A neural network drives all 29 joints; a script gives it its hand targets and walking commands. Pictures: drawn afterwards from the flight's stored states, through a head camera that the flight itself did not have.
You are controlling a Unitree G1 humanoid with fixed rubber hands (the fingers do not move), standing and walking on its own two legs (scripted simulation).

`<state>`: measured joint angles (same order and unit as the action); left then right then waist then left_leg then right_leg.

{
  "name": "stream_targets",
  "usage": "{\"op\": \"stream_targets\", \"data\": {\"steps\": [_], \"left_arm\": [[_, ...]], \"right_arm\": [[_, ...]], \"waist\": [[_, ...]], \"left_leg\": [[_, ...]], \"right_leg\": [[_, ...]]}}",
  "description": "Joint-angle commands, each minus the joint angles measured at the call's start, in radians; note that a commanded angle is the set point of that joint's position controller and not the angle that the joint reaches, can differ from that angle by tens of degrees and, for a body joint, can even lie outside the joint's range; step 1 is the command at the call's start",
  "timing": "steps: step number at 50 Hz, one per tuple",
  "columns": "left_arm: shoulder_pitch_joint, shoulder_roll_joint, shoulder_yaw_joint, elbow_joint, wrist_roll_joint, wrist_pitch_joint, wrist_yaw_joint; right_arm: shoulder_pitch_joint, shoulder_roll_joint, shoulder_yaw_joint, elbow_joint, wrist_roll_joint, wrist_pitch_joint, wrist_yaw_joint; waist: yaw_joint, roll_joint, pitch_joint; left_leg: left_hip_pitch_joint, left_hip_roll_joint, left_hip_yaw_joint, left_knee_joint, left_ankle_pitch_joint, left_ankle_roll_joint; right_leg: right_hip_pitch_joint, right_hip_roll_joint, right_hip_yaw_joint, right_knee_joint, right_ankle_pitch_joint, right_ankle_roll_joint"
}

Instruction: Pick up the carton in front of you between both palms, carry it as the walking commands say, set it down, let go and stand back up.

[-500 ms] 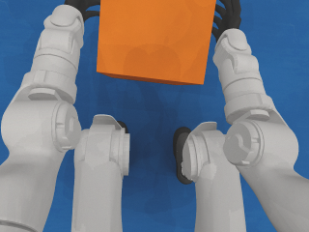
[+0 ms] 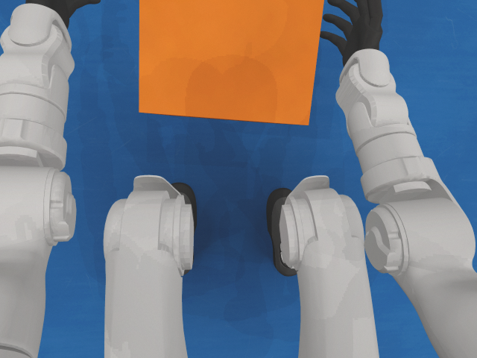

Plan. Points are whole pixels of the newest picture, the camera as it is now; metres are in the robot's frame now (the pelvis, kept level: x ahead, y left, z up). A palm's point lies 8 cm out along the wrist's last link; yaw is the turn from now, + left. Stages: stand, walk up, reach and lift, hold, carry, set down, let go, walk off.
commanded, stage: set down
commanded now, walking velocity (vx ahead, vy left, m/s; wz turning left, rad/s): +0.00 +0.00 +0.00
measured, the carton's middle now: (225, 54) +0.50 +0.05 -0.25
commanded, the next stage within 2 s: let go in 0.94 s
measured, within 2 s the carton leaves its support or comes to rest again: neither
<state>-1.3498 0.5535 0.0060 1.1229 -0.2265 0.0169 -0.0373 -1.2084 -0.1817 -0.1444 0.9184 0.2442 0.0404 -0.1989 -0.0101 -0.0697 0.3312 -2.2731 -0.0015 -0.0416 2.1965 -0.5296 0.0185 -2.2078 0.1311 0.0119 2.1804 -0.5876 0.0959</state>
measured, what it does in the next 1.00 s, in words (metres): rises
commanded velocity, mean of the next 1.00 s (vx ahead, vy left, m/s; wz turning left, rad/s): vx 0.00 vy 0.00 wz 0.00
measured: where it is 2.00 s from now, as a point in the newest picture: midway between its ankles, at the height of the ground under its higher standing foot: (233, 245)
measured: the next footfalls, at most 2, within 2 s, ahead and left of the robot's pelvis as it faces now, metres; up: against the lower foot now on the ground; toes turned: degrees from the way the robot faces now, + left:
none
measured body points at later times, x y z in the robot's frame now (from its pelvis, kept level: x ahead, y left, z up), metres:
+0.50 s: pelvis +0.02 +0.00 +0.12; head +0.33 +0.05 +0.44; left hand +0.53 +0.27 +0.00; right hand +0.51 -0.12 +0.00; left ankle +0.12 +0.12 -0.34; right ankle +0.12 -0.13 -0.34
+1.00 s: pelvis +0.05 +0.01 +0.26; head +0.33 +0.06 +0.60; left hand +0.53 +0.28 +0.15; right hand +0.51 -0.12 +0.15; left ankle +0.12 +0.12 -0.34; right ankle +0.12 -0.13 -0.34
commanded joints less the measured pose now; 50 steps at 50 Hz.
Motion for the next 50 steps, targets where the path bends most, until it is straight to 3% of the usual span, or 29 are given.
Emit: {"op": "stream_targets", "data": {"steps": [1,5,11,14,23,30,39,50], "left_arm": [[-0.214,0.115,0.037,-0.167,0.015,0.010,0.001],[-0.161,0.115,0.103,-0.240,0.075,0.052,0.001],[-0.104,0.041,0.135,-0.189,0.116,0.064,-0.021],[-0.099,0.036,0.142,-0.188,0.128,0.059,-0.028],[-0.037,0.066,0.185,-0.265,0.164,0.082,-0.050],[0.010,0.055,0.201,-0.351,0.179,0.105,-0.070],[0.078,0.002,0.223,-0.334,0.223,0.103,-0.088],[0.173,-0.058,0.271,-0.289,0.298,0.079,-0.086]], "right_arm": [[-0.130,-0.017,-0.024,-0.206,-0.027,0.002,-0.019],[-0.094,-0.015,-0.076,-0.307,-0.096,0.040,-0.037],[-0.014,0.035,-0.121,-0.268,-0.172,0.059,-0.027],[0.006,0.054,-0.125,-0.260,-0.180,0.058,-0.019],[0.068,0.077,-0.112,-0.380,-0.175,0.085,-0.012],[0.131,0.083,-0.115,-0.464,-0.184,0.106,-0.005],[0.218,0.099,-0.138,-0.440,-0.213,0.097,0.017],[0.307,0.116,-0.155,-0.407,-0.269,0.073,0.059]], "waist": [[0.036,0.194,-1.371],[0.034,0.187,-1.383],[-0.014,0.171,-1.194],[-0.020,0.187,-1.197],[-0.001,0.192,-1.358],[-0.011,0.204,-1.422],[-0.028,0.213,-1.345],[-0.025,0.191,-1.287]], "left_leg": [[0.927,0.011,0.021,-0.245,0.313,-0.017],[0.933,-0.015,0.041,-0.320,0.298,-0.019],[0.794,-0.024,0.037,-0.420,0.216,-0.018],[0.807,-0.028,0.040,-0.464,0.213,-0.019],[0.981,-0.042,0.057,-0.604,0.301,-0.020],[1.162,-0.050,0.057,-0.723,0.396,-0.026],[1.316,-0.053,0.031,-0.893,0.469,-0.029],[1.467,-0.050,0.011,-1.098,0.528,-0.025]], "right_leg": [[0.459,-0.014,-0.136,-0.207,0.226,-0.016],[0.499,0.005,-0.142,-0.285,0.210,-0.022],[0.453,-0.003,-0.128,-0.386,0.178,-0.025],[0.461,-0.006,-0.126,-0.431,0.185,-0.024],[0.591,-0.006,-0.127,-0.587,0.243,-0.015],[0.673,-0.006,-0.126,-0.721,0.299,-0.010],[0.717,-0.015,-0.113,-0.900,0.337,-0.009],[0.859,-0.032,-0.094,-1.103,0.391,-0.011]]}}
